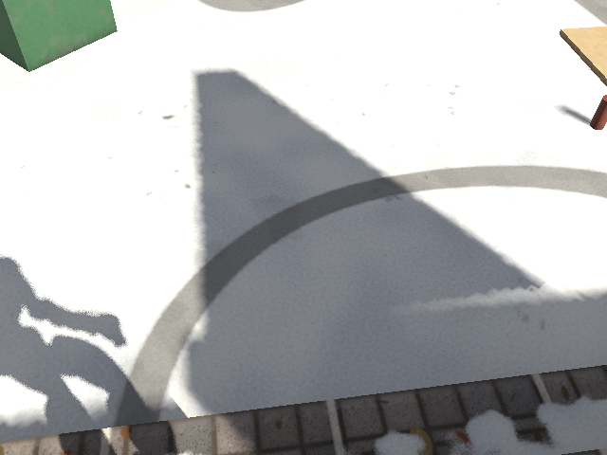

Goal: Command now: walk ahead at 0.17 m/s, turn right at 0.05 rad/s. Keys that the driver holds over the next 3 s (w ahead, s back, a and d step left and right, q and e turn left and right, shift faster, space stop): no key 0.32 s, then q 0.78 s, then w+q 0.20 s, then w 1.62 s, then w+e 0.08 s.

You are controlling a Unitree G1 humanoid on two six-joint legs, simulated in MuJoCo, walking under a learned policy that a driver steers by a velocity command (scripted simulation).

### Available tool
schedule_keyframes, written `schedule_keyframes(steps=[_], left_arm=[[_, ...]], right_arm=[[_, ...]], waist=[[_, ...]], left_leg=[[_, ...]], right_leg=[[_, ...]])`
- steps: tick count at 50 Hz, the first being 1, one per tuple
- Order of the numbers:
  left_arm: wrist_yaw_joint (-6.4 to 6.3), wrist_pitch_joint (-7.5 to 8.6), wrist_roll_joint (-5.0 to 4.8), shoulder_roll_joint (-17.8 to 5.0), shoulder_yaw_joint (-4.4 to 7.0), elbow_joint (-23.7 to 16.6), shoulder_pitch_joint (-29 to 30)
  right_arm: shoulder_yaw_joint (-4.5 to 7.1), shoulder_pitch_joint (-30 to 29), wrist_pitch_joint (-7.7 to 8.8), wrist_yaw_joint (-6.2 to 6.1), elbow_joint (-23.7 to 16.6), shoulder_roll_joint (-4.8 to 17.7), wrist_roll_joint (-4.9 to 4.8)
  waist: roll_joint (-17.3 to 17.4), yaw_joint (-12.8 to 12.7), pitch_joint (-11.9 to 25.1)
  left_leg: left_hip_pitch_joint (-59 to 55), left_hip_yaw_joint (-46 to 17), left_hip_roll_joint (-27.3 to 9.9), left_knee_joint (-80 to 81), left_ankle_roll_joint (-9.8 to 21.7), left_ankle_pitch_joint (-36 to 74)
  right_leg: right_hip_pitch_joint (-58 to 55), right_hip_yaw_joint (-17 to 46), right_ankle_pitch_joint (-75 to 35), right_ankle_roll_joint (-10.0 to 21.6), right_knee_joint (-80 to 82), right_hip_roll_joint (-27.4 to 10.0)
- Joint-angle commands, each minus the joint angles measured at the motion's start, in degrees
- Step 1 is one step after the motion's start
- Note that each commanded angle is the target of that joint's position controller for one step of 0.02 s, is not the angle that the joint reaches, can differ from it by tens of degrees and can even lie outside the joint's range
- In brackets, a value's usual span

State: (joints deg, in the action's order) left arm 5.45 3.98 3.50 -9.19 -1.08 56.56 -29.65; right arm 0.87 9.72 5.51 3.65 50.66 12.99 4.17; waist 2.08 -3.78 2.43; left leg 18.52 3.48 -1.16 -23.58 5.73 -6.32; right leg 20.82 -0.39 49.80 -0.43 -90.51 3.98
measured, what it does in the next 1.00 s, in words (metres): goes down, turning left: right foot, then left foot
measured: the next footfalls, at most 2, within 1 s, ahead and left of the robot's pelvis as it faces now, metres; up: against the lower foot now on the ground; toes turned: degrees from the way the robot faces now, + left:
right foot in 0.26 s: +0.13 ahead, -0.16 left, +0.00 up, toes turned +0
left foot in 0.86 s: +0.09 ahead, +0.10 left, +0.00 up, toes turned +22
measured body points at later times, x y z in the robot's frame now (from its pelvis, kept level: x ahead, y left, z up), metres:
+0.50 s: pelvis +0.07 -0.02 -0.02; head +0.08 -0.03 +0.43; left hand +0.10 +0.23 -0.16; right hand +0.14 -0.27 -0.16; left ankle +0.05 +0.07 -0.75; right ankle +0.09 -0.15 -0.75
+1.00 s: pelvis +0.09 +0.02 -0.03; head +0.10 +0.04 +0.42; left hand +0.14 +0.33 -0.13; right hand +0.24 -0.21 -0.15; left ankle +0.05 +0.08 -0.75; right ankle +0.13 -0.13 -0.65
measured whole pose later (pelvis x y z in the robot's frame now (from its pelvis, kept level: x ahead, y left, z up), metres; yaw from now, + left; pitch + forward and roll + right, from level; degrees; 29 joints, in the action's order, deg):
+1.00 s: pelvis +0.09 +0.02 -0.03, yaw +20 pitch +4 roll -1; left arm -3.1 5.3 1.8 -14.5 4.6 41.3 -10.6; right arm 4.6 19.9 5.1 3.3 47.1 14.2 3.2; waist -0.8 -0.7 2.7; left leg 22.7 3.1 2.9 -41.1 5.1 -22.4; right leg 38.3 3.2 33.5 -3.0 -75.3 -0.9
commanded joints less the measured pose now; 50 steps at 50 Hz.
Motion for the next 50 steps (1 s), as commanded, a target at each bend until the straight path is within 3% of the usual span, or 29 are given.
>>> schedule_keyframes(steps=[1, 2, 3, 4, 6, 7, 10, 13, 14, 15, 17, 18, 19, 22, 24, 27, 30, 31, 34, 37, 39, 42, 43, 44, 45, 46, 48, 49, 50], left_arm=[[1.67, -0.37, -3.11, -7.9, 2.03, -6.8, 0.8], [0.36, -0.15, -3.24, -7.6, 1.56, -9.2, 2.0], [-0.98, -0.31, -2.34, -4.7, 0.92, -7.7, 2.9], [-1.1, -0.46, -2.35, -0.4, -0.37, -5.6, 1.0], [-0.21, -1.02, 0.29, -0.5, -0.1, -2.0, -3.6], [0.83, -1.21, 0.93, -1.8, 0.34, -0.7, -4.5], [0.51, -1.15, 0.26, -5.4, 2.75, 0.5, -3.1], [-1.85, -0.39, -2.02, -5.8, 3.72, 0.8, -1.9], [-5.56, -2.98, -4.39, -5.1, 2.3, -1.5, 6.5], [-6.93, -4.05, -4.82, -7.5, 2.91, -1.8, 9.8], [-7.4, -5.09, -4.39, -7.1, 2.63, -3.8, 15.0], [-1.83, -3.23, -3.17, -6.6, 2.59, -2.7, 14.4], [-0.88, -2.51, -2.79, -12.2, 4.98, -2.0, 12.4], [-4.02, -1.19, -0.72, -8.1, 5.3, -2.7, 12.7], [-7.12, -0.63, -1.39, -5.1, 4.91, -5.6, 14.6], [-10.21, -0.34, -2.03, -8.6, 5.83, -9.0, 11.3], [-12.17, 0.63, 1.52, -8.7, 6.17, -6.7, -5.9], [-12.6, 0.88, 2.72, -9.4, 6.28, -5.9, -7.5], [-10.13, 0.86, -1.3, -8.6, 6.67, -11.1, 13.8], [-10.09, 2.03, 1.51, -11.2, 7.57, -14.0, 20.4], [-10.41, 2.62, 1.25, -13.1, 8.56, -13.0, 16.4], [-9.26, 3.94, 1.48, -14.3, 9.47, -13.0, 18.4], [-8.45, 3.8, 0.3, -13.1, 9.13, -11.9, 17.1], [-7.63, 4.2, 0.97, -4.0, 7.02, -16.8, 13.5], [-7.59, 4.66, -2.27, -4.7, 6.02, -20.6, 17.1], [-7.76, 4.25, -4.7, -5.7, 5.85, -23.9, 26.1], [-9.0, 2.45, -3.08, -13.5, 7.54, -21.7, 23.6], [-9.37, 1.49, -1.35, -13.6, 7.33, -19.6, 19.1], [-8.42, 0.66, 0.06, -11.8, 6.46, -18.4, 15.3]], right_arm=[[5.16, 25.1, -1.52, 0.52, 4.6, 14.4, 1.88], [3.47, 14.9, -1.89, 1.16, 1.5, 11.2, 0.12], [0.0, 4.4, -1.43, 1.9, -0.3, 2.6, -1.61], [-1.6, 2.3, -1.15, 2.29, 0.2, -1.0, -1.53], [-0.47, 3.6, 1.02, 0.22, 1.2, 2.2, -1.53], [-0.22, 2.9, 1.69, -0.06, 0.1, 3.7, -1.78], [0.51, 2.9, 1.49, 1.54, 0.5, 9.2, -1.47], [-0.98, 1.9, 0.46, 4.5, 0.8, 5.5, -4.97], [0.33, 10.8, -2.7, -1.32, 1.5, 4.2, -6.31], [-0.18, 16.9, -4.2, -3.15, 3.1, 2.4, -6.68], [-0.55, 16.4, -6.71, -4.09, 4.4, 0.9, -5.28], [1.58, 13.5, -4.15, -0.96, 2.2, 7.5, -4.35], [2.48, 10.8, -2.6, 0.86, 3.0, 9.1, -4.46], [3.29, 6.6, -0.55, 0.05, 0.6, 6.6, -3.41], [4.0, 1.3, 0.01, -2.07, -3.2, 6.3, -3.32], [4.67, 3.1, 0.04, -4.88, -6.4, 6.0, -2.98], [2.72, -2.7, -0.78, -6.17, -10.2, -0.3, -0.18], [1.96, -2.1, -1.22, -6.09, -10.9, -1.0, -0.18], [1.67, 3.9, -3.26, -4.69, -9.6, 0.4, 0.29], [1.12, 5.7, -3.55, -0.86, -10.1, -0.4, -0.4], [1.8, 3.4, -3.65, 0.21, -10.5, 0.9, -0.55], [3.99, 8.1, -3.07, -2.01, -9.4, 4.0, -0.72], [6.32, 12.5, -1.93, -3.39, -7.5, 8.1, -2.09], [8.34, 19.9, -0.44, -6.26, -6.4, 16.8, -0.45], [8.8, 27.1, 0.79, -4.88, -6.6, 19.4, 2.63], [8.36, 28.8, 1.56, -2.49, -5.2, 16.1, 3.68], [6.42, 14.9, 1.02, 0.16, -5.6, 10.5, -2.28], [5.91, 8.7, 0.22, 0.61, -6.4, 10.0, -3.14], [4.96, 5.0, -0.28, 0.82, -7.5, 8.1, -1.74]], waist=[[0.8, 11.7, 13.8], [-1.7, 6.7, 10.4], [-6.6, 0.8, 3.1], [-3.5, -3.4, -3.0], [2.6, -3.0, -4.7], [-4.4, -2.2, -2.6], [2.0, -2.8, 0.7], [-2.1, -3.7, -0.1], [-2.4, 4.8, 3.5], [-10.4, 8.7, 3.4], [-11.3, 8.6, 1.5], [-7.3, 8.2, -6.1], [-3.8, 5.6, -11.8], [-3.1, 3.6, -7.4], [-1.0, 2.4, -1.2], [-2.0, 2.3, 3.5], [-16.2, -7.1, 3.1], [-8.6, -6.0, 0.7], [-6.2, 2.1, 1.0], [-4.4, 4.6, 0.3], [-7.0, 2.0, -0.9], [-8.1, 3.9, 0.9], [-1.7, 5.6, 2.9], [18.9, 4.5, 11.9], [6.6, 8.0, 15.4], [0.0, 13.0, 7.8], [1.3, 5.2, 3.3], [1.8, 0.1, 2.0], [0.7, -1.8, 2.2]], left_leg=[[-53.4, -22.7, -25.5, -13.2, 20.2, 76.0], [-37.5, -28.3, -28.4, -8.7, 19.0, 52.7], [-15.6, -21.8, -23.9, -4.8, 14.8, 43.9], [5.7, -14.1, -18.4, -0.7, 11.9, 46.0], [17.1, -5.3, -8.0, 0.0, 11.1, 35.2], [18.5, -4.0, -6.9, -1.1, 10.4, 27.7], [20.2, -6.2, -7.3, -4.6, 6.9, 23.8], [12.5, -11.9, -9.8, -8.3, 3.6, 15.5], [4.6, -4.1, -5.4, -10.9, -0.3, 14.1], [4.7, -4.2, -2.4, -13.6, -2.1, 7.8], [0.1, -3.2, -0.5, -11.2, -3.4, -5.4], [0.7, -1.2, 0.9, -3.4, -3.3, -23.8], [5.0, -5.1, 0.8, 0.4, -1.3, -31.0], [5.2, -8.8, -0.8, 2.7, 4.2, -23.2], [2.7, -13.5, -4.5, 0.4, 8.2, -4.3], [5.0, -16.8, -6.0, -5.6, 11.1, 7.6], [31.6, -3.6, 7.0, -35.8, -1.2, -36.1], [34.8, -9.6, 3.4, -44.6, -3.0, -36.9], [23.8, -4.4, -1.0, -50.8, -8.2, -21.1], [10.6, 0.8, -3.0, -41.1, -8.4, -9.2], [6.3, 3.2, -2.3, -33.5, -7.7, -11.4], [1.4, 0.1, -1.6, -22.6, -8.0, -4.7], [-8.0, 2.7, 2.9, -7.0, -5.7, -0.4], [-28.4, -17.5, -8.4, -6.2, 8.3, 45.3], [-39.1, -33.2, -19.7, -7.5, 18.3, 61.5], [-34.7, -36.5, -21.7, -4.6, 17.8, 55.1], [-17.1, -29.9, -20.1, -4.9, 16.6, 41.2], [-5.3, -23.5, -17.3, -5.7, 13.9, 40.9], [4.7, -19.1, -12.5, -5.8, 10.4, 35.6]], right_leg=[[50.8, 3.5, 0.6, -3.2, -29.8, -2.1], [49.7, 7.7, -7.3, -3.7, -23.8, -7.3], [37.2, 10.9, -16.6, -3.3, -7.8, -12.0], [21.0, 8.4, -20.2, -4.1, -3.8, -12.1], [13.1, 3.0, -37.3, -3.9, 7.6, -10.7], [10.0, 2.7, -49.7, -4.2, 21.6, -11.2], [-4.2, -1.1, -46.7, -5.7, 30.2, -9.7], [-8.4, 0.5, -46.4, -5.4, 46.9, -10.3], [-9.6, 0.3, -59.2, -1.6, 55.6, -9.7], [-12.0, 4.9, -68.9, 1.4, 54.2, -13.6], [-4.9, 7.4, -61.4, 4.3, 60.6, -16.6], [6.1, 1.9, -17.7, 1.0, 61.8, -9.4], [5.9, -1.2, -11.7, -0.8, 62.8, -8.0], [-2.1, -3.4, -17.6, 1.9, 58.3, -8.1], [-5.2, -4.1, -30.3, 3.6, 54.1, -7.3], [-8.7, -0.3, -46.1, 8.2, 52.7, -9.6], [-27.0, 24.8, -64.4, 27.3, 70.3, -32.3], [-25.2, 24.4, -63.7, 25.7, 72.2, -35.0], [-8.6, 4.6, -59.1, 15.3, 71.4, -25.3], [5.1, -8.4, -45.7, 8.3, 69.5, -18.5], [6.1, -7.2, -37.5, 7.2, 67.4, -20.9], [2.2, -1.8, -44.1, 7.4, 57.1, -28.6], [3.7, -5.5, -40.1, 5.6, 47.7, -24.3], [18.9, -12.5, -7.7, -0.5, 22.9, -10.9], [33.5, 1.3, -0.2, -2.1, 15.9, -3.2], [41.3, 9.1, -4.3, -3.1, 16.2, -1.1], [36.2, 7.9, -12.7, -2.5, 10.2, -6.1], [28.9, 6.8, -16.9, -2.5, 9.0, -7.1], [21.0, 6.3, -26.1, -2.5, 8.9, -6.2]])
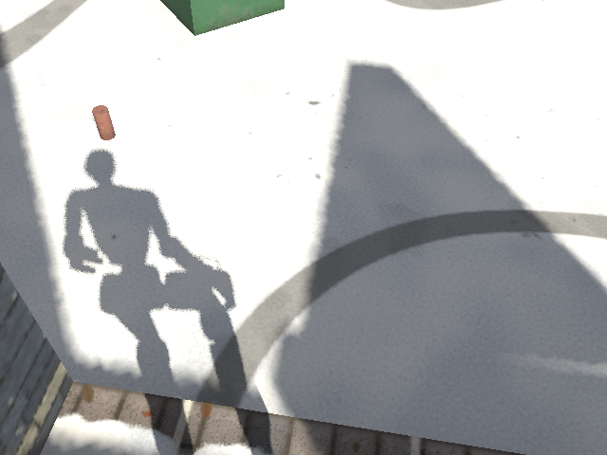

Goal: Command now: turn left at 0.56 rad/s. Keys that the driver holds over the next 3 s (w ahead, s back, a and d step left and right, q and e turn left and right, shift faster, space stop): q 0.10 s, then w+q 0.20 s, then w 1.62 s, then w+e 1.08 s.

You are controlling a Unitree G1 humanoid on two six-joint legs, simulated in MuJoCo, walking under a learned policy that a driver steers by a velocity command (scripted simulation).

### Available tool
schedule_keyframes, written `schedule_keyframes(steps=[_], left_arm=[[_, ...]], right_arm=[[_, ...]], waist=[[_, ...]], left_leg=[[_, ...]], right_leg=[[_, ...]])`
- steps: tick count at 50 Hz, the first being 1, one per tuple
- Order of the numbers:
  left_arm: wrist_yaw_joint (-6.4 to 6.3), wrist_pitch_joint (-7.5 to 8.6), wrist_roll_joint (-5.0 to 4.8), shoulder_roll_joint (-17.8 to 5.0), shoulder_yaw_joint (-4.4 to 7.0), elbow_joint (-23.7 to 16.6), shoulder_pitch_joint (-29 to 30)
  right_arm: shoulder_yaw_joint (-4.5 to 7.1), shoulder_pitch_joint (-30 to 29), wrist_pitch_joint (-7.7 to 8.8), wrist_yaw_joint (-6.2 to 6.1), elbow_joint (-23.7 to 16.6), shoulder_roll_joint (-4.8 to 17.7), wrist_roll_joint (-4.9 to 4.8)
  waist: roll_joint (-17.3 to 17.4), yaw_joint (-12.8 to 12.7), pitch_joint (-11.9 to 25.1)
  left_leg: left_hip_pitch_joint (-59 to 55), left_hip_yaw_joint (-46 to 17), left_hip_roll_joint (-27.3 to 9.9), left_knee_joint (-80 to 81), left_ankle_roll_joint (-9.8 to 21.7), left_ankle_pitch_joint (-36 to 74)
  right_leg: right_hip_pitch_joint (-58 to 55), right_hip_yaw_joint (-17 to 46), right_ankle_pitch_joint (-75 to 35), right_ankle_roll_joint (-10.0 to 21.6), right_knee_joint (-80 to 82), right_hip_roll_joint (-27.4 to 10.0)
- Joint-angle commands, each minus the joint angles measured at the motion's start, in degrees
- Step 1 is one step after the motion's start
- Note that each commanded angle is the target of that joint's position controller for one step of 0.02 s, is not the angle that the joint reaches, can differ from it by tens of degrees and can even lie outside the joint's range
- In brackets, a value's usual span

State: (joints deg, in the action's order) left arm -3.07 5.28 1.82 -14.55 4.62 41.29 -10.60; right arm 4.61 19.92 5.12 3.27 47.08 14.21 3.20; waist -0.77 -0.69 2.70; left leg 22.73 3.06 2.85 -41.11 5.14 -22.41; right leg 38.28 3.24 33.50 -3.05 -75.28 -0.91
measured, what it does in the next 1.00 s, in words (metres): goes down, turning left: right foot, then left foot 0.16 m lower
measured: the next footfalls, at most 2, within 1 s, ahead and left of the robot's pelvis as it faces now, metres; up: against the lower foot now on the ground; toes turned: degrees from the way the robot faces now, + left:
right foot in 0.42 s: +0.04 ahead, -0.15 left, +0.00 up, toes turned +14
left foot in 0.80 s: +0.28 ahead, +0.12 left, -0.16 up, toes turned +18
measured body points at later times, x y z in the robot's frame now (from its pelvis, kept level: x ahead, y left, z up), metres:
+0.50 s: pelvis +0.06 -0.04 -0.05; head +0.06 -0.03 +0.40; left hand +0.04 +0.20 -0.18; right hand +0.21 -0.25 -0.17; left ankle +0.01 +0.07 -0.66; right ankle +0.00 -0.16 -0.72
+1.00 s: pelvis +0.28 +0.03 -0.15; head +0.28 +0.04 +0.30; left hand +0.30 +0.31 -0.27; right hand +0.33 -0.22 -0.29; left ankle +0.25 +0.11 -0.87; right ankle +0.37 -0.09 -0.80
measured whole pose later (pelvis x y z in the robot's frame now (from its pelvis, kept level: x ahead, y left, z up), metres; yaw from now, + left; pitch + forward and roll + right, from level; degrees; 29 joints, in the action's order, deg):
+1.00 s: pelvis +0.28 +0.03 -0.15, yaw +16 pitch +0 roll +2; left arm 1.4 0.9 2.1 -15.4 0.2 48.7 -12.5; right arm 1.3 23.9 2.5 1.1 55.2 13.5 -0.6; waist -2.2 0.1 -0.6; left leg 14.8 4.8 3.8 -33.5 4.2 -18.8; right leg 37.8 3.0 13.9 -0.1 -66.9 -3.3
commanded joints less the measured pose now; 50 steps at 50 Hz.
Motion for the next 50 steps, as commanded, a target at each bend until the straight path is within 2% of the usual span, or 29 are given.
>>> schedule_keyframes(steps=[1, 4, 8, 10, 11, 18, 21, 22, 23, 24, 25, 27, 28, 29, 31, 32, 35, 37, 39, 40, 41, 42, 43, 44, 45, 46, 47, 48, 50], left_arm=[[1.61, -1.18, 2.33, -3.5, -0.64, -1.7, -7.1], [4.13, -1.98, 0.9, -4.1, -1.56, -3.3, -7.4], [3.82, -3.58, 4.21, -3.3, -3.86, -4.3, -3.2], [3.41, -3.13, 4.0, -2.0, -4.8, -5.5, 2.2], [3.4, -2.73, 4.18, -2.2, -5.16, -4.5, 0.2], [4.47, -1.34, 3.78, -1.1, -6.64, -2.0, -5.4], [4.64, 0.01, 2.78, -4.6, -4.51, 6.3, -27.9], [4.84, 0.69, 3.2, -8.5, -3.02, 9.3, -37.2], [5.86, 1.81, 3.27, -14.5, -2.35, 7.9, -33.8], [6.58, 2.05, 4.3, -11.0, -2.88, 7.5, -30.1], [6.53, 1.83, 3.83, -6.7, -3.58, 8.5, -25.6], [5.83, 1.12, 3.8, 4.4, -5.57, 7.0, -13.4], [5.03, 0.97, 3.24, 6.0, -6.14, 6.2, -9.1], [3.59, 1.63, 2.83, 6.7, -6.8, 4.5, -6.0], [1.74, 3.77, 3.24, 1.1, -6.6, 4.5, -8.0], [1.99, 4.12, 3.05, -1.6, -6.49, 6.6, -11.6], [4.72, 4.01, 2.36, -6.6, -6.19, 10.6, -19.1], [5.15, 3.14, 1.46, -9.5, -5.4, 10.6, -18.7], [6.2, 1.4, 2.17, -10.4, -4.63, 11.2, -14.7], [7.79, 0.65, 4.39, -9.1, -4.95, 11.8, -15.4], [9.39, 0.92, 4.51, -2.9, -5.67, 14.0, -22.8], [9.89, 0.76, 3.03, 1.6, -6.34, 12.5, -24.5], [9.98, 1.06, 1.5, 0.5, -6.77, 5.9, -14.9], [8.4, 1.6, 1.43, -2.9, -5.73, 2.9, -5.0], [6.72, 1.7, 2.72, -3.5, -5.47, 3.8, -3.9], [4.29, -1.55, -0.86, -8.5, -2.58, 4.8, -6.0], [3.55, -3.69, -0.31, -7.4, -2.87, 4.0, -4.3], [3.5, -5.35, 0.25, -4.2, -3.7, 4.7, -5.5], [3.9, -6.59, -0.64, -0.6, -4.18, 8.4, -12.2]], right_arm=[[-0.01, -8.3, 0.01, 0.86, -4.7, 4.7, 0.96], [-0.52, -6.3, 0.9, -1.29, -4.2, 6.9, 1.04], [-1.43, 8.6, 1.21, -1.04, 2.3, 5.2, 1.08], [-2.3, 7.7, 1.68, -0.22, 2.1, 4.9, 0.05], [-2.58, 6.1, 1.71, -0.4, 1.9, 4.7, 1.18], [-2.94, 0.0, 2.09, -0.61, -0.9, 7.7, 0.75], [-1.9, -11.3, 1.66, 1.19, -4.6, 9.5, 1.5], [-2.2, -13.2, 2.3, 2.64, -5.6, 5.4, 2.17], [-3.86, -5.9, 2.48, 3.91, -5.8, -1.7, 2.01], [-3.94, -11.3, 2.29, 2.79, -8.9, -0.8, 2.4], [-3.77, -14.9, 1.15, 0.95, -8.6, 0.1, 2.56], [-4.85, -5.0, -1.04, -0.13, -2.2, 0.0, 2.98], [-6.08, -3.2, -1.31, 0.54, -0.8, -1.3, 4.37], [-6.74, -5.0, -1.01, 1.94, -0.5, -0.6, 5.53], [-6.84, -11.8, -0.64, 2.65, -3.2, 1.4, 4.14], [-7.02, -14.0, -0.93, 2.45, -3.8, 0.6, 4.06], [-6.45, -20.4, -2.09, 2.2, -6.9, 4.2, 2.69], [-6.79, -23.0, -2.28, 1.83, -8.9, 4.7, 3.05], [-5.67, -8.1, -1.85, 0.63, -3.3, 6.7, 2.03], [-3.7, 7.7, -0.64, -0.16, 1.9, 9.8, 2.15], [-1.83, 22.4, -0.71, 0.05, 5.8, 11.6, 3.08], [-1.97, 25.2, -0.96, 1.32, 6.7, 10.8, 3.32], [-0.7, 20.7, -0.78, 1.45, 6.1, 12.4, 2.61], [-1.74, 9.3, -0.11, 1.18, 2.8, 8.5, 2.01], [-4.52, 3.3, 0.29, 1.16, 2.3, 1.0, 2.68], [-1.64, 1.2, -1.72, -1.7, 3.3, 6.3, -6.62], [-2.22, 0.7, -1.83, -2.76, 3.2, 6.2, -6.41], [-2.22, 1.7, -1.94, -3.37, 3.9, 6.1, -5.69], [-0.95, -0.7, -1.46, -3.2, 4.2, 8.1, -4.51]], waist=[[3.4, -6.5, 2.4], [3.4, -4.9, 3.3], [4.3, 3.7, 0.4], [5.9, 5.6, -0.8], [8.3, 4.8, -0.1], [6.4, 3.1, -1.2], [1.5, -8.3, -2.2], [-4.8, -10.8, -0.3], [-10.6, -5.4, -1.2], [-4.0, -5.0, -9.3], [1.3, -3.7, -11.3], [1.1, 1.8, -3.9], [0.8, 4.3, -3.4], [1.5, 3.0, -4.2], [2.4, 0.8, -2.6], [0.6, 0.3, -4.2], [-1.7, -3.4, -8.4], [-2.0, -5.1, -9.2], [0.4, -0.5, -8.6], [3.6, 4.7, -4.5], [12.6, 7.4, 8.7], [11.4, 6.4, 16.1], [7.9, 9.1, 7.9], [0.6, 7.7, -1.8], [-2.2, 4.1, -4.1], [4.4, -0.5, -5.7], [4.3, -1.1, -8.6], [4.1, -1.4, -6.6], [9.3, -5.1, -2.2]], left_leg=[[5.5, -18.1, -13.9, 10.8, 8.8, 48.0], [8.0, -17.4, -11.3, 10.4, 9.5, 38.9], [-6.6, -29.9, -13.1, 12.2, 12.4, 0.8], [-8.5, -34.5, -11.7, 13.9, 13.3, -11.4], [-5.9, -35.7, -11.6, 12.2, 13.0, -9.5], [2.8, -35.8, -8.2, 5.7, 14.2, 1.8], [21.2, -26.6, -2.9, -11.0, 14.1, 14.5], [31.0, -19.9, 4.3, -30.5, 9.4, 15.2], [45.1, -15.7, 11.3, -45.6, 3.8, -11.3], [63.7, -21.3, 6.8, -49.6, 1.9, -11.8], [68.9, -22.8, 2.4, -48.8, 0.1, -6.2], [54.9, -18.2, -4.5, -38.5, -3.2, 10.5], [42.9, -11.3, -6.0, -36.9, -4.4, 16.8], [33.8, -9.8, -7.9, -26.8, -4.1, 34.9], [13.4, -4.3, -7.8, -14.5, -4.4, 57.2], [3.5, -1.2, -6.6, -8.6, -4.8, 57.2], [-0.7, 1.2, -4.8, 0.0, -6.1, 38.8], [3.0, 0.0, -4.0, 9.3, -5.2, 28.1], [-5.0, -1.5, -5.8, 24.5, -3.3, 32.9], [-23.7, 0.1, -6.0, 23.3, -0.7, 39.6], [-49.5, -6.7, -14.2, 4.5, 10.9, 59.3], [-58.8, -18.5, -21.6, -0.2, 19.5, 66.9], [-55.1, -31.2, -24.7, 8.9, 19.6, 35.3], [-39.8, -29.8, -24.1, 17.6, 15.3, 11.9], [-27.0, -28.5, -22.4, 20.2, 13.5, 5.5], [-14.1, -24.2, -23.6, 22.3, 12.6, 22.4], [-5.1, -20.8, -21.2, 22.7, 12.2, 30.9], [-0.4, -16.4, -19.0, 22.0, 10.9, 38.2], [6.5, -9.7, -15.2, 19.3, 8.4, 40.1]], right_leg=[[0.4, 2.6, -18.7, 0.4, -9.1, -0.4], [-1.3, -0.6, -21.4, -0.4, -12.3, 1.2], [13.2, 2.6, -15.8, -1.3, -7.2, -2.0], [14.5, 0.5, -9.7, -2.0, 3.4, -1.5], [11.2, 0.9, -11.4, -1.3, 0.1, -1.8], [-5.7, -4.0, -4.9, -0.5, 12.5, 2.0], [-36.1, -10.4, -7.3, 0.3, 26.8, 7.4], [-45.7, 2.8, -11.8, 7.8, 32.7, 3.7], [-49.3, 33.8, -38.5, 24.6, 42.6, -14.6], [-48.0, 49.4, -40.0, 31.6, 46.3, -25.0], [-45.4, 46.1, -36.1, 29.5, 44.8, -23.9], [-33.8, 26.7, -35.9, 22.3, 39.3, -14.2], [-20.1, 18.9, -33.1, 20.1, 38.8, -9.3], [-9.4, 10.4, -19.0, 17.5, 38.7, -2.6], [6.5, 2.7, -4.9, 15.5, 36.9, 1.2], [11.3, 0.7, -1.1, 14.5, 37.3, 1.0], [2.8, 5.8, -0.6, 16.5, 34.5, -4.4], [-13.1, 12.1, -11.3, 17.3, 31.0, -6.9], [-23.9, 12.4, -19.4, 16.1, 16.4, -5.9], [-18.0, 8.2, -26.8, 14.0, 3.1, -3.0], [-3.2, 4.3, -11.6, 9.4, -23.7, 4.0], [12.2, 1.5, 10.9, 6.9, -38.8, 5.9], [29.4, 1.6, 6.0, 6.8, -37.2, 4.8], [32.1, 3.8, -10.0, 6.9, -19.4, -0.6], [26.3, 6.3, -20.8, 7.4, -8.0, -4.9], [10.1, 3.0, -16.6, 4.1, 0.3, -4.0], [5.2, 3.3, -17.2, 1.7, 7.6, -4.3], [-3.0, 0.0, -17.8, 1.0, 11.2, -4.1], [-16.1, -3.2, -31.2, 2.9, 10.2, -2.2]])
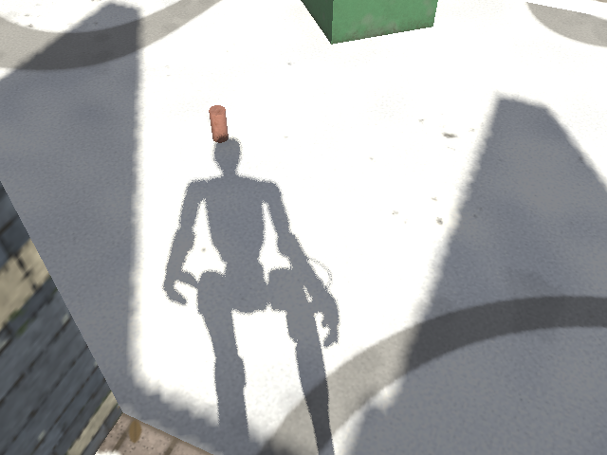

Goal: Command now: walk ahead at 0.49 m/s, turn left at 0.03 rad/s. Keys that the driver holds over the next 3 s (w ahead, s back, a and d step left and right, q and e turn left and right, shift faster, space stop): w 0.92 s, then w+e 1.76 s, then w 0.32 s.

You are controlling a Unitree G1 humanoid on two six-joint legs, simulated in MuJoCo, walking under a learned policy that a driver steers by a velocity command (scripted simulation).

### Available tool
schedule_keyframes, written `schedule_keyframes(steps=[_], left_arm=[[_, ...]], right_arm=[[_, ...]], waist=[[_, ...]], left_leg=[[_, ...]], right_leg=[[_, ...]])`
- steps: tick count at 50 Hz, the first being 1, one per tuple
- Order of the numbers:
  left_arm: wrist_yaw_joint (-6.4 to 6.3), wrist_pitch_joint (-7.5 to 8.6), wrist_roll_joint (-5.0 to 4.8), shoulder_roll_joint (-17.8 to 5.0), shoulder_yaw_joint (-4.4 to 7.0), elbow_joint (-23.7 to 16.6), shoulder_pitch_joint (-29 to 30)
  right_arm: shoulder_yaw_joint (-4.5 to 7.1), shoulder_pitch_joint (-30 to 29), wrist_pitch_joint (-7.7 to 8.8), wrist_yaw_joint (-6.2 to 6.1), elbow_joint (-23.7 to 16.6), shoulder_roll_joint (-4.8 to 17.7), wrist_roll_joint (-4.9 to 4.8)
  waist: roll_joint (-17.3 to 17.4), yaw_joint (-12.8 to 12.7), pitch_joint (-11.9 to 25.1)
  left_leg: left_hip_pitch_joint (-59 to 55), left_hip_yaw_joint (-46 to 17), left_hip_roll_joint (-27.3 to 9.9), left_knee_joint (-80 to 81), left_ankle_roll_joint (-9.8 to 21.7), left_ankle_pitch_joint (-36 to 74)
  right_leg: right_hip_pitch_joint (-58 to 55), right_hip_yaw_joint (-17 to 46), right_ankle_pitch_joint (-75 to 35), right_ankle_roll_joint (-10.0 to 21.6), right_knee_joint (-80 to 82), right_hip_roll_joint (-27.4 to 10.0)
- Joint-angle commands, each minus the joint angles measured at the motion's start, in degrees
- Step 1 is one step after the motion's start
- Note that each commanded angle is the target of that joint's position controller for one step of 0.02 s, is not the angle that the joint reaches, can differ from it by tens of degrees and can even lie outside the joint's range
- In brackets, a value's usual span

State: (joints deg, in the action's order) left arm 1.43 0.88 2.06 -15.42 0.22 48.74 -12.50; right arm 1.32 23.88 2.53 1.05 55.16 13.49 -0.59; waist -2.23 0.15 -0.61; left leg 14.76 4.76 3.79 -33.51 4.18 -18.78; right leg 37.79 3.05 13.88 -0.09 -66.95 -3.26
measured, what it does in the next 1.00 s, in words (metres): goes down: right foot 0.16 m lower, then left foot 0.16 m lower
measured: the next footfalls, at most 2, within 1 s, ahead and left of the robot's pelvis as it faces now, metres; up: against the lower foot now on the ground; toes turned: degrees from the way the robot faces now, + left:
right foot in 0.30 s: +0.27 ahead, -0.16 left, -0.16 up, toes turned -2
left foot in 0.90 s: +0.70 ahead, +0.03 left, -0.31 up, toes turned +0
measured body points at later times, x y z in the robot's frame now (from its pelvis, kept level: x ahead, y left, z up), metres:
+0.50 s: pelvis +0.25 -0.10 -0.16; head +0.25 -0.12 +0.29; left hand +0.19 +0.14 -0.30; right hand +0.32 -0.34 -0.31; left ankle +0.35 +0.04 -0.73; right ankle +0.23 -0.16 -0.88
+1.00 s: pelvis +0.59 -0.07 -0.31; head +0.63 -0.08 +0.14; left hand +0.49 +0.14 -0.45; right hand +0.78 -0.29 -0.43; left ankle +0.66 +0.02 -1.04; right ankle +0.40 -0.21 -0.80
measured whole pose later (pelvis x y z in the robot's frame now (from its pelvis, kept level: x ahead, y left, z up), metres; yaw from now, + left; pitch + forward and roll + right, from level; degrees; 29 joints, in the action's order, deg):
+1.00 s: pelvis +0.59 -0.07 -0.31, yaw -1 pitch +3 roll +1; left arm -0.4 4.9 -3.5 -8.0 0.1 62.5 -28.6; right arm 0.6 2.1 5.2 2.0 51.0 12.5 -1.0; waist 0.6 -4.9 -0.1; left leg 23.8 1.9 2.6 -29.1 3.0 -9.4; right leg 23.8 6.5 37.8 1.1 -100.0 3.3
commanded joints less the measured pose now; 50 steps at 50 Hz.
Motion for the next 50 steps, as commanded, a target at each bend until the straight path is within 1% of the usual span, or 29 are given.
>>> schedule_keyframes(steps=[1, 6, 10, 12, 14, 15, 16, 17, 18, 19, 20, 22, 24, 25, 27, 29, 31, 32, 35, 38, 40, 41, 42, 44, 45, 46, 47, 48, 50], left_arm=[[-0.25, -1.74, -0.91, -2.5, 1.79, 0.0, -6.0], [1.25, -0.53, 0.45, -1.3, 2.22, -2.9, 6.3], [1.59, -0.42, -1.59, -1.1, 2.2, -5.6, 15.2], [1.16, 0.25, -2.54, -2.0, 2.9, -4.2, 12.1], [0.57, 0.95, -1.48, -2.6, 4.0, 3.7, -5.5], [0.28, 1.06, -0.4, -4.9, 4.99, 8.0, -16.9], [1.1, 1.09, -0.81, -7.1, 4.78, 9.6, -24.7], [4.08, 3.19, 6.04, -15.5, 6.02, 7.2, -34.7], [5.48, 3.67, 6.64, -15.2, 6.96, 8.2, -29.0], [5.83, 4.07, 5.21, -9.0, 5.35, 9.8, -23.3], [0.65, 1.85, -4.35, -5.2, 4.34, 7.9, -16.3], [-0.68, 2.89, -2.28, 1.1, 1.11, 7.9, -10.9], [-1.27, 4.32, -1.79, -2.7, 1.27, 6.0, -3.7], [0.69, 7.53, 4.36, 2.6, 0.37, 6.0, -6.2], [1.06, 8.56, 6.49, -2.0, 0.97, 9.1, -9.9], [0.04, 8.76, 5.09, -1.0, 0.2, 13.0, -17.4], [-2.4, 8.92, 4.47, 2.9, -1.41, 18.1, -33.1], [-2.61, 8.5, 4.16, 5.1, -2.13, 17.3, -32.5], [0.44, 6.6, 3.63, 2.5, -2.62, 14.0, -26.0], [0.52, 7.07, 2.03, -0.5, -1.81, 14.4, -28.1], [-0.4, 6.87, 1.16, 0.5, -1.72, 16.8, -32.6], [-3.01, 3.62, -5.49, 0.9, 0.1, 15.6, -27.9], [-3.81, 2.42, -4.85, -0.2, 0.15, 15.6, -27.0], [-2.73, 2.06, -2.58, 1.5, 0.75, 17.5, -26.5], [-1.64, 2.84, -2.28, 2.1, 0.67, 16.2, -21.9], [-1.05, 4.64, -2.31, 7.0, -0.17, 15.4, -21.2], [-1.06, 6.05, -6.07, 3.7, 0.11, 13.5, -24.8], [-1.2, 6.71, -7.14, -0.8, 0.9, 8.5, -19.6], [-3.22, 5.69, -6.55, -1.6, 1.99, 3.9, -9.2]], right_arm=[[2.66, -1.2, 1.98, -1.09, -2.0, 6.8, -0.64], [2.25, -0.1, 1.73, -2.03, -2.4, 4.9, -0.83], [2.47, 4.5, 0.19, -3.26, -1.7, 6.9, 2.7], [2.72, 6.4, -0.82, -4.55, -0.4, 7.7, 3.61], [2.57, 7.1, -1.56, -4.73, 1.4, 7.0, 3.17], [2.6, 8.5, -1.31, -4.22, 2.4, 6.1, 2.58], [2.83, 11.7, -0.7, -3.48, 2.9, 1.5, 1.33], [-1.68, 20.0, 2.37, 4.98, 2.1, -5.6, 5.9], [0.8, 3.4, 4.32, 5.96, -5.4, 3.5, 2.77], [2.14, -7.0, 4.72, 3.61, -5.3, 8.4, 1.67], [3.0, -8.6, 1.88, -1.62, -5.6, 5.6, 0.94], [1.73, -6.7, -2.07, -2.8, -3.3, 2.5, 2.84], [0.95, -10.8, -2.72, -1.1, -5.9, 0.5, 2.37], [-2.82, -7.1, 0.95, 3.03, -4.4, -6.3, 7.55], [-2.5, -5.7, 1.93, 5.36, -3.7, -2.5, 7.91], [-1.95, -12.0, 2.32, 4.74, -5.2, 3.2, 6.54], [-2.78, -23.1, 2.47, 2.49, -8.3, 1.7, 6.4], [-3.6, -25.0, 2.81, 2.35, -8.1, 0.8, 6.01], [-4.88, -28.3, 2.13, 3.89, -10.0, -1.3, 7.29], [-3.59, -34.7, 1.77, 4.19, -12.7, 4.5, 6.21], [-3.81, -39.7, 1.53, 3.89, -14.1, 3.6, 5.95], [-2.72, -43.9, 3.18, 3.66, -15.5, 2.5, -6.23], [-3.04, -40.2, 4.26, 3.63, -14.3, 1.9, -6.45], [-0.46, -22.4, 5.21, 3.34, -8.1, 3.9, -3.41], [0.44, -5.7, 4.25, 3.08, -2.1, 5.0, -2.2], [0.82, 11.7, 2.85, 2.37, 2.9, 7.9, 0.47], [1.19, 12.7, 2.46, 1.47, 2.8, 9.0, 0.91], [2.18, 7.4, 1.91, 0.71, 0.6, 10.3, -0.8], [1.75, -6.3, 1.61, -1.06, -2.8, 6.8, -0.14]], waist=[[7.4, -4.4, -0.8], [4.9, -0.8, -2.0], [4.9, 6.6, -7.7], [5.0, 6.8, -8.9], [-1.1, -0.1, -3.7], [-7.3, -4.5, 2.0], [-14.8, -4.8, 10.1], [-20.3, -9.1, 24.4], [-12.6, -12.1, 4.8], [1.7, -10.6, -7.9], [-6.4, -3.3, 1.5], [-0.1, 1.9, -8.2], [0.5, 6.2, -11.0], [-0.5, 1.4, -7.6], [0.3, 3.2, -3.2], [2.8, -0.9, -3.3], [0.8, -7.3, -3.9], [2.4, -7.3, -4.0], [-0.2, -5.2, -6.1], [2.0, -7.4, -9.7], [0.5, -10.6, -10.5], [3.0, -11.9, -15.5], [2.3, -9.9, -13.9], [0.4, -2.8, -2.1], [1.0, 5.5, 2.9], [11.0, 10.6, 14.5], [14.8, 10.7, 25.4], [13.7, 10.0, 29.0], [-1.2, 4.6, 14.4]], left_leg=[[8.7, -14.3, -15.4, 7.8, 9.2, 23.1], [10.8, -14.2, -13.3, 0.0, 6.4, -5.5], [7.0, -14.0, -13.3, -6.8, 6.1, -3.5], [2.2, -16.2, -15.0, -13.4, 6.7, 1.9], [3.4, -10.9, -11.1, -33.7, 6.7, 8.9], [10.5, -6.2, -6.5, -53.7, 5.3, 1.4], [31.8, -4.6, 0.6, -84.9, 2.7, -36.3], [45.0, -16.4, 5.0, -92.7, 0.4, -26.2], [72.2, -14.9, 4.4, -95.3, -1.4, -20.9], [77.1, -13.8, 0.7, -90.3, 0.3, -6.5], [58.3, -8.0, -3.1, -78.5, -1.3, -8.3], [44.9, -13.0, -6.1, -68.0, -1.3, -1.6], [29.1, -7.6, -7.4, -36.5, -3.2, 14.6], [28.5, -12.2, -9.4, -33.2, -0.9, 35.5], [27.3, -9.0, -7.2, -37.0, -0.4, 40.0], [48.5, -16.7, -8.8, -27.2, -1.3, 41.8], [65.2, -17.0, -8.4, -13.7, -2.9, 43.0], [60.4, -15.4, -9.6, -5.0, -3.2, 50.1], [24.9, -6.0, -7.9, -8.7, -1.6, 55.5], [27.0, -4.7, -7.5, 0.2, -2.5, 41.2], [28.5, -3.6, -7.3, 7.6, -2.9, 34.6], [32.1, -6.0, -4.7, 10.2, -3.6, 30.0], [28.5, -4.6, -3.6, 16.1, -2.7, 30.1], [0.3, -3.8, -3.3, 18.8, 1.1, 45.1], [-22.6, -7.1, -8.1, 15.0, 3.4, 51.6], [-49.7, -15.6, -21.3, -3.2, 10.0, 80.3], [-61.8, -24.4, -29.1, -11.1, 16.2, 78.0], [-61.7, -30.1, -30.2, -4.3, 19.0, 45.2], [-30.1, -31.0, -27.0, 13.0, 16.1, 11.9]], right_leg=[[-5.4, 2.3, -25.5, 1.1, 5.7, -2.3], [-10.6, 0.8, -42.0, 2.4, 24.8, -0.5], [-12.0, -0.8, -31.2, 1.4, 36.5, -0.5], [-13.6, 0.0, -25.9, 2.7, 43.7, -2.7], [-31.3, -5.9, -24.7, 3.3, 50.2, 0.3], [-44.7, -6.6, -27.8, 4.2, 46.2, 0.1], [-62.1, 3.3, -44.1, 7.0, 22.5, -9.2], [-76.3, 19.7, -44.9, 21.7, 27.2, -16.0], [-69.0, 37.3, -19.2, 26.9, 37.7, -22.4], [-55.1, 26.8, 7.2, 14.9, 43.2, -16.1], [-44.4, 25.7, -9.5, 13.7, 46.5, -23.8], [-19.7, 18.6, -10.1, 12.2, 45.2, -16.1], [-2.3, 7.8, -8.2, 10.6, 52.5, -6.5], [-0.1, 5.9, -0.3, 14.4, 49.4, -4.9], [-4.0, 8.7, -2.8, 14.5, 45.1, -5.0], [-27.3, 13.9, -7.6, 14.6, 39.1, -7.6], [-49.0, 18.4, -7.8, 13.7, 35.0, -9.3], [-46.3, 15.2, -6.1, 13.1, 33.3, -7.1], [-11.5, 10.1, 3.4, 13.3, 35.7, -2.4], [-23.4, 12.8, -1.7, 11.9, 32.4, -3.2], [-33.9, 13.6, -6.6, 10.6, 29.2, -2.8], [-35.8, 14.9, -18.4, 7.2, 25.5, -3.2], [-39.3, 12.1, -28.5, 5.8, 20.5, -1.5], [-31.9, 9.9, -39.5, 5.3, 2.1, 0.8], [-13.8, 7.6, -27.2, 4.1, -14.0, 2.7], [6.3, 6.7, 32.4, 2.4, -41.5, 11.5], [18.2, 11.6, 34.1, 0.4, -47.8, 8.7], [25.1, 12.1, 27.9, -0.1, -40.2, 4.1], [21.8, 2.6, 11.6, 0.5, -30.2, -0.1]])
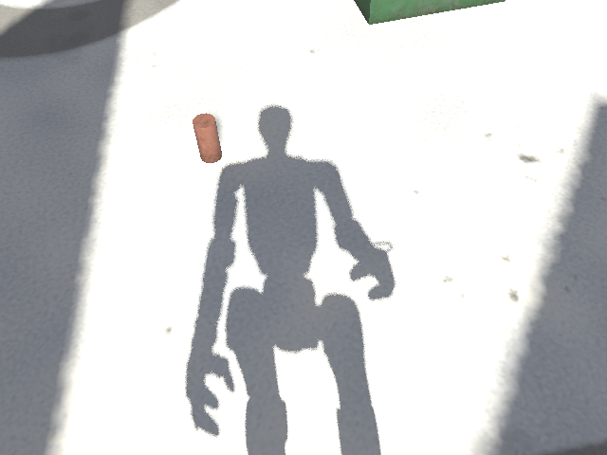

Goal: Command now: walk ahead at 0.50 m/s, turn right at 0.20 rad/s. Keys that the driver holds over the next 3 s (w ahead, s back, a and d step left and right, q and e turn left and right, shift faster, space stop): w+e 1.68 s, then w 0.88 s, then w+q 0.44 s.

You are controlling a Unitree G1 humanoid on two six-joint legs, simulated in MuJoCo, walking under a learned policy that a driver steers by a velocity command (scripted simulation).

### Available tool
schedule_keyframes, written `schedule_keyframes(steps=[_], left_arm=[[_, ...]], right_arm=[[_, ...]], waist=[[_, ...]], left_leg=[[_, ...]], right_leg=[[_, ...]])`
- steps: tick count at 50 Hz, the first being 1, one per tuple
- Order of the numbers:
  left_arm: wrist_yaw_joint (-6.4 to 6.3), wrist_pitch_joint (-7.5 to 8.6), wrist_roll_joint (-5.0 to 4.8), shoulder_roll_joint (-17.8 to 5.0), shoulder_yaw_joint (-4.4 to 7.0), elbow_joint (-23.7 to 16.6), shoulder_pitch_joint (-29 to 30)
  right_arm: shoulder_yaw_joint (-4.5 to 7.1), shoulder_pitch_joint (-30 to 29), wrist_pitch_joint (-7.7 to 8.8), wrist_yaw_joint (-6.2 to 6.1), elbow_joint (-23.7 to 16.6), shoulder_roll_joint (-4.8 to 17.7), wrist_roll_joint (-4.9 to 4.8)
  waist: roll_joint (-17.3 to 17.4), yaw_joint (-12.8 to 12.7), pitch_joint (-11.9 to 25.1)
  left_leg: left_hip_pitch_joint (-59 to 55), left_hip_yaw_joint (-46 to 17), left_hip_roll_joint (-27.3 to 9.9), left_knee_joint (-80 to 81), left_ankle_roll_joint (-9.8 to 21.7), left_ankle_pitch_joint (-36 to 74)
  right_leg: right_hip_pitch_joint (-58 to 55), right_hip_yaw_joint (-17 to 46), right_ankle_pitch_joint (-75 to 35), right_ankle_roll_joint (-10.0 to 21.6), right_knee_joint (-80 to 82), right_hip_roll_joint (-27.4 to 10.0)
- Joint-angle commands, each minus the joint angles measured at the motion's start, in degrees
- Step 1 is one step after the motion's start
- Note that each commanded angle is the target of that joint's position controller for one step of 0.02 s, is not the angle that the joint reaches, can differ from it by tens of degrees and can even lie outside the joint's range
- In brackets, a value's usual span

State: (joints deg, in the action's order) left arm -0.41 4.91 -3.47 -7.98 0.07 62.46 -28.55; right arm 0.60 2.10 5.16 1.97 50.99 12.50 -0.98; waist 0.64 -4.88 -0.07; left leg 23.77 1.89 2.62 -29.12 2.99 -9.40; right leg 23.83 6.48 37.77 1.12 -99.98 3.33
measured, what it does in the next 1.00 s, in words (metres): walks ahead, turning right: right foot, then left foot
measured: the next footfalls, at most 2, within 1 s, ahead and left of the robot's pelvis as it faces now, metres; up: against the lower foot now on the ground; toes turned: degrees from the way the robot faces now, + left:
right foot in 0.34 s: +0.37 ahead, -0.19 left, +0.00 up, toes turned -11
left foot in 0.82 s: +0.69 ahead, -0.10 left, +0.00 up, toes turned -31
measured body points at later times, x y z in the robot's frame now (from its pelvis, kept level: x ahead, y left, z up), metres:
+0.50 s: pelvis +0.30 -0.11 +0.01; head +0.33 -0.14 +0.46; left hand +0.48 +0.11 -0.10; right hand +0.35 -0.40 -0.12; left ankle +0.30 +0.07 -0.64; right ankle +0.33 -0.18 -0.73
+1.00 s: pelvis +0.58 -0.16 +0.01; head +0.61 -0.18 +0.46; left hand +0.82 +0.02 -0.10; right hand +0.55 -0.46 -0.10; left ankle +0.65 -0.08 -0.73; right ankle +0.46 -0.25 -0.64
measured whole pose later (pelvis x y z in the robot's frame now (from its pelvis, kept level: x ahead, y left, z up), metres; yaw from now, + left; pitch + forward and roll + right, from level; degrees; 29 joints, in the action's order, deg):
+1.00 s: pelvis +0.58 -0.16 +0.01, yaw -32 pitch +2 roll +1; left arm -1.0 2.2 -1.9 -16.0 5.3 42.3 -15.6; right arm 3.8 8.5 5.8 0.6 47.4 13.8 0.4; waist -2.3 0.8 -1.3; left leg 14.7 2.3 2.1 -22.1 1.8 -9.5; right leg 29.0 4.9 20.2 1.6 -68.1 -0.5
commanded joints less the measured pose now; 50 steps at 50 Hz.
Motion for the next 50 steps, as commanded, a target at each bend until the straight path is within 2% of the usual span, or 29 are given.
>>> schedule_keyframes(steps=[1, 2, 4, 5, 8, 10, 13, 15, 16, 17, 18, 19, 20, 21, 22, 23, 26, 31, 37, 39, 41, 42, 43, 44, 45, 46, 47, 48, 50], left_arm=[[-2.22, -0.14, -0.27, -6.6, 2.66, -10.1, 7.9], [-2.36, -1.29, 1.16, -4.1, 2.74, -10.4, 6.3], [-2.26, -1.3, 1.88, -2.3, 3.0, -11.6, 6.2], [-2.09, -0.75, 1.92, -3.2, 3.27, -13.4, 8.8], [-0.5, -0.49, 2.5, -3.8, 3.04, -15.6, 17.0], [0.3, -1.22, 1.99, -4.4, 2.92, -17.7, 22.2], [1.55, -1.8, 2.28, -6.7, 3.31, -21.0, 29.1], [2.22, -1.81, 2.62, -8.4, 4.06, -22.1, 28.3], [2.55, -1.79, 2.79, -10.3, 5.19, -20.8, 22.4], [2.35, -2.0, 2.37, -14.3, 7.13, -18.1, 12.1], [1.76, -1.89, 2.18, -22.8, 9.04, -17.3, 4.2], [1.67, -1.87, 1.83, -21.8, 8.35, -17.5, -0.2], [1.42, -1.64, 2.75, -19.0, 7.54, -17.8, 1.9], [1.01, -1.35, 2.88, -17.2, 7.14, -19.2, 7.2], [0.97, -1.15, 2.89, -15.6, 6.69, -20.8, 13.0], [1.05, -0.92, 3.04, -14.0, 6.27, -21.9, 16.7], [0.78, -0.35, 2.46, -13.7, 6.31, -22.3, 17.2], [-0.68, -0.58, 1.89, -14.5, 6.89, -20.7, 11.8], [-0.82, -0.93, 1.49, -13.8, 6.93, -18.6, 7.4], [-1.72, -1.44, 1.86, -14.0, 7.14, -18.9, 8.2], [-1.61, -1.53, 2.03, -12.6, 6.6, -20.8, 11.6], [-1.1, -1.34, 2.92, -10.2, 5.68, -22.2, 12.5], [-1.12, -1.31, 0.87, -7.5, 4.92, -23.0, 3.5], [-1.36, -1.38, 0.5, -13.6, 5.75, -21.5, 3.0], [-1.3, -1.61, 0.87, -15.6, 6.32, -22.2, 8.2], [-1.4, -1.81, 1.44, -15.0, 6.37, -22.8, 11.2], [-1.19, -1.72, 2.18, -14.1, 6.47, -23.8, 13.2], [-0.73, -1.85, 1.93, -12.8, 6.45, -24.1, 12.9], [-0.21, -2.13, 1.53, -11.2, 6.17, -25.5, 14.0]], right_arm=[[1.78, 9.8, -0.17, -2.3, 1.0, 6.6, 0.64], [1.56, 6.4, 0.39, -2.15, 1.0, 6.0, 1.69], [1.57, 5.6, 0.81, -2.23, 1.4, 5.1, 2.08], [1.91, 6.1, 0.91, -2.81, 1.7, 5.9, 1.94], [3.18, 8.7, 0.57, -4.28, 2.3, 8.4, 0.34], [3.64, 11.8, 0.21, -4.35, 3.5, 8.9, -0.65], [4.25, 14.3, -0.56, -3.69, 4.7, 9.1, -0.89], [4.94, 14.1, -1.25, -3.38, 4.4, 11.1, -0.77], [4.97, 13.9, -1.64, -3.4, 4.0, 11.3, -0.65], [4.57, 14.4, -1.83, -3.65, 3.2, 10.3, 0.29], [2.66, 17.5, -0.32, -3.06, 0.1, 5.4, 1.58], [2.35, 16.4, 2.35, -1.92, 0.0, 6.0, 1.33], [3.59, 11.6, 3.76, -1.3, -1.3, 9.5, -0.87], [3.47, 7.5, 4.22, -1.75, -2.3, 9.3, -0.96], [3.75, 6.2, 3.95, -2.52, -2.3, 9.1, 0.31], [4.46, 6.7, 3.09, -3.15, -2.0, 9.4, 1.01], [4.67, 6.2, 0.84, -3.2, -3.4, 7.3, 1.43], [3.8, -5.6, 0.97, -2.82, -7.8, 4.7, 1.47], [3.92, -11.7, 2.09, -1.72, -11.7, 6.8, 0.39], [4.32, -9.3, 3.1, -1.16, -10.9, 8.5, -0.44], [5.69, 2.0, 3.92, -1.4, -7.7, 11.5, 0.69], [6.57, 11.6, 3.7, -1.75, -6.5, 14.5, 1.43], [7.17, 16.2, 2.96, -1.43, -5.1, 16.4, 1.97], [6.08, 13.5, 2.47, -1.2, -6.1, 11.2, 0.49], [5.24, 11.0, 1.74, -1.42, -7.1, 8.2, 0.5], [4.78, 8.2, 1.07, -1.47, -7.5, 7.6, 0.87], [4.46, 6.9, 0.76, -1.47, -7.0, 6.8, 1.12], [4.03, 6.8, 0.75, -1.58, -6.6, 6.2, 1.71], [4.31, 7.2, 1.28, -1.44, -5.7, 6.3, 1.28]], waist=[[-5.4, 4.8, 6.1], [-4.5, 1.3, 2.0], [0.9, -0.2, -1.7], [3.5, 0.1, -1.2], [3.4, 2.6, 2.2], [2.4, 4.3, 1.7], [1.1, 5.9, -1.7], [2.3, 4.4, -0.6], [1.8, 1.4, 2.6], [-0.8, -2.4, 7.3], [-15.0, -2.2, 14.0], [-16.8, -3.3, 23.7], [-13.5, -3.5, 18.4], [-9.3, -2.2, 12.0], [-3.6, 1.0, 8.0], [-3.4, 3.9, 6.6], [-3.0, 6.3, 6.0], [-4.6, 3.1, 2.6], [-6.0, 1.1, 0.6], [-7.4, 3.1, 0.4], [-7.0, 8.9, 6.8], [-1.4, 12.8, 14.3], [18.9, 9.0, 20.8], [13.4, 8.8, 16.7], [7.5, 10.0, 9.7], [2.4, 8.8, 4.9], [1.7, 7.8, 1.9], [2.6, 6.6, 1.4], [4.8, 6.2, 0.4]], left_leg=[[-22.0, -26.3, -25.5, 12.9, 16.0, 7.2], [-9.1, -23.3, -24.7, 13.7, 14.7, 11.5], [2.1, -13.3, -19.4, 16.3, 11.7, 15.2], [2.4, -9.2, -17.4, 16.7, 10.6, 19.0], [-3.1, -2.3, -14.2, 15.8, 7.7, 19.0], [-9.1, -2.2, -15.7, 16.3, 6.6, 14.6], [-18.3, -0.9, -17.8, 14.5, 4.9, 13.6], [-21.0, 2.2, -17.4, 8.3, 3.0, 24.8], [-20.6, 4.8, -15.6, -0.1, 1.5, 32.4], [-13.3, 7.5, -13.1, -14.1, -0.5, 32.1], [12.0, 8.1, -4.2, -40.4, -4.8, 7.9], [22.1, -4.3, 0.8, -50.1, -4.5, -21.4], [29.6, -7.0, -2.3, -51.8, -2.6, -19.0], [30.1, -6.4, -4.7, -47.9, -1.5, -14.5], [25.1, -6.3, -6.8, -41.8, -1.4, -10.8], [18.7, -6.3, -8.5, -36.8, -1.5, -9.5], [11.6, -5.1, -7.5, -28.6, -3.0, -5.4], [10.0, -4.9, -3.9, -8.0, -4.4, 11.3], [6.4, -6.5, -1.8, 1.9, -3.3, 10.7], [3.1, -7.4, -1.8, 4.1, -1.8, 7.0], [-14.0, -7.3, -3.4, 6.2, 1.7, 7.9], [-29.8, -15.4, -12.5, 4.6, 5.3, 5.3], [-47.5, -40.3, -25.4, 8.7, 14.8, -3.1], [-45.6, -43.3, -26.4, 10.4, 13.5, -12.3], [-38.2, -36.1, -24.5, 11.7, 11.4, -11.7], [-30.3, -29.3, -22.2, 13.2, 9.8, -6.4], [-24.8, -24.8, -20.2, 14.5, 9.0, -1.5], [-21.7, -20.6, -18.4, 15.8, 8.1, 1.5], [-19.5, -14.6, -16.4, 17.7, 7.5, 6.2]], right_leg=[[29.3, 0.4, -17.5, -1.3, 8.6, -7.2], [22.4, 2.2, -18.4, -2.3, 15.3, -9.5], [15.4, 1.7, -22.0, -3.4, 29.7, -11.4], [13.9, 0.8, -26.6, -3.3, 36.6, -11.4], [8.5, -2.6, -40.7, -1.1, 53.3, -9.8], [9.4, -3.5, -42.1, 0.1, 57.0, -9.2], [13.5, -4.9, -36.4, 3.1, 61.3, -8.2], [8.0, -8.5, -30.3, 5.3, 63.6, -5.3], [-0.4, -10.7, -30.3, 6.6, 65.0, -2.7], [-15.3, -7.9, -34.2, 8.8, 64.3, -2.1], [-38.6, 20.6, -28.9, 19.2, 69.5, -16.3], [-48.7, 41.9, -23.5, 23.2, 81.3, -22.3], [-47.7, 36.0, -22.4, 20.0, 81.7, -21.2], [-39.3, 28.3, -28.0, 17.6, 81.1, -19.0], [-28.6, 21.8, -35.7, 15.7, 81.2, -16.7], [-20.8, 17.2, -41.9, 14.4, 82.2, -14.9], [-11.9, 12.7, -46.3, 14.1, 84.6, -12.0], [-9.7, 10.1, -40.1, 11.9, 85.4, -9.0], [-14.9, 16.8, -34.3, 10.7, 80.8, -10.3], [-18.1, 19.9, -36.1, 10.0, 78.4, -11.2], [-15.7, 17.2, -47.9, 7.7, 66.7, -6.8], [-7.0, 12.2, -39.9, 5.5, 51.7, -3.1], [12.7, 7.0, -7.1, 1.8, 35.7, 4.4], [20.1, 6.7, -5.4, 1.5, 27.9, -0.9], [21.7, 5.3, -10.6, 0.7, 25.1, -2.6], [19.9, 3.3, -14.9, 0.2, 25.6, -4.9], [18.8, 2.7, -17.6, 0.1, 28.0, -6.4], [16.6, 2.2, -18.9, 0.2, 29.4, -7.9], [16.8, 0.4, -19.8, 0.5, 32.7, -9.2]])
